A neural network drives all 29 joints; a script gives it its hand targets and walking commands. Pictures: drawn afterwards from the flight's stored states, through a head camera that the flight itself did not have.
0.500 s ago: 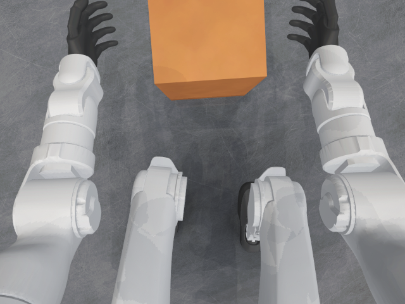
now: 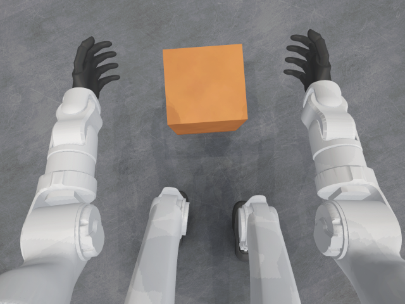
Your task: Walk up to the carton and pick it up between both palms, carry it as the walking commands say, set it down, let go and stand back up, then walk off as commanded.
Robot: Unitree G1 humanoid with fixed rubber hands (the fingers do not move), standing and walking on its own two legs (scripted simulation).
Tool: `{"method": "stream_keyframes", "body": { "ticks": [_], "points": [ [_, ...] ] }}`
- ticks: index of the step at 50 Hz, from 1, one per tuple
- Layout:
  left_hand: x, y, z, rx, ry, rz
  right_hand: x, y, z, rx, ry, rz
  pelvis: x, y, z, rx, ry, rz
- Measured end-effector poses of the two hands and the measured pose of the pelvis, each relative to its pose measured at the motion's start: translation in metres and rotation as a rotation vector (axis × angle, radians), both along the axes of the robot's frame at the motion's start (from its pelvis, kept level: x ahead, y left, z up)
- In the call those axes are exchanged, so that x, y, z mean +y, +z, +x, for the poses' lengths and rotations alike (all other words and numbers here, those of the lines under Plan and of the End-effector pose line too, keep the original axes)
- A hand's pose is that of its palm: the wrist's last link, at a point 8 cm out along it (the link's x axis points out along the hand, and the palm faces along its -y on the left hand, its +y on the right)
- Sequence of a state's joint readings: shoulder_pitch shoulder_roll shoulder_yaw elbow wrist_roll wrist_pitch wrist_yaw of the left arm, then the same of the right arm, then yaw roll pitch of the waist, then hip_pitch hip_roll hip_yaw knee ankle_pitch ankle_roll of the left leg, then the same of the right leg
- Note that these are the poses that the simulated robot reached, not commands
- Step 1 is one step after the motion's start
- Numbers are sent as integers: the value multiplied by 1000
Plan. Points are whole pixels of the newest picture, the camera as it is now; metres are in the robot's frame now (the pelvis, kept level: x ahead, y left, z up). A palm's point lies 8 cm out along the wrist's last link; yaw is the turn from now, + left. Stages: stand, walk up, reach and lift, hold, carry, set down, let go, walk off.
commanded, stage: set down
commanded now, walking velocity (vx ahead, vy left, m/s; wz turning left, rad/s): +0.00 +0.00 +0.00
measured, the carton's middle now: (204, 96) +0.55 +0.05 -0.44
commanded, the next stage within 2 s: let go in 0.44 s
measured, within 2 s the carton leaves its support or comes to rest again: neither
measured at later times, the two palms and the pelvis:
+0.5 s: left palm (49, 63) +0.46 +0.25 +0.00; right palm (351, 59) +0.50 -0.15 +0.00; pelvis +0.03 +0.01 +0.11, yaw +0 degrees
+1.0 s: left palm out of the picture +0.32 +0.25 +0.11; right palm out of the picture +0.35 -0.20 +0.11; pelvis +0.09 +0.01 +0.19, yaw +1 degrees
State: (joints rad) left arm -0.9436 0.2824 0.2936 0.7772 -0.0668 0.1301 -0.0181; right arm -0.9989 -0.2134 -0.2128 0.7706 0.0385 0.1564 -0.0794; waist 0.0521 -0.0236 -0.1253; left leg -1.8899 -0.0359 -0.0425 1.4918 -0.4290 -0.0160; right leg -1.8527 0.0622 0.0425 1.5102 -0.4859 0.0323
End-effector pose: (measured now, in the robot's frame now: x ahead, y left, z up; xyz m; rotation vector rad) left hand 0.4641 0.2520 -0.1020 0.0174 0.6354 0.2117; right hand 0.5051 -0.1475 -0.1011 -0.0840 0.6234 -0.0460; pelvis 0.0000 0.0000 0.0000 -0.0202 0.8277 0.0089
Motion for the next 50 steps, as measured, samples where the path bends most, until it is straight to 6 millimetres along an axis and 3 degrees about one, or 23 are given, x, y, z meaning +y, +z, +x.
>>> {"method": "stream_keyframes", "body": {
  "ticks": [16,21,27,33,42,50],
  "points": [
    [4,94,-1,-6,-11,-2,2,93,-2,9,22,-4,4,88,18,-56,9,-2],
    [3,106,0,12,-15,2,2,105,-3,25,29,-15,6,104,25,-67,12,-3],
    [1,104,-7,45,-44,29,-1,104,-14,48,33,-51,8,113,31,-80,10,-2],
    [4,114,-37,101,-107,76,-14,113,-49,83,31,-107,11,130,43,-131,7,-2],
    [11,171,-99,146,-135,90,-38,165,-114,126,20,-109,11,166,67,-303,7,7],
    [-4,212,-146,141,-136,77,-56,209,-156,122,27,-98,6,192,86,-494,14,19]
  ]
}}
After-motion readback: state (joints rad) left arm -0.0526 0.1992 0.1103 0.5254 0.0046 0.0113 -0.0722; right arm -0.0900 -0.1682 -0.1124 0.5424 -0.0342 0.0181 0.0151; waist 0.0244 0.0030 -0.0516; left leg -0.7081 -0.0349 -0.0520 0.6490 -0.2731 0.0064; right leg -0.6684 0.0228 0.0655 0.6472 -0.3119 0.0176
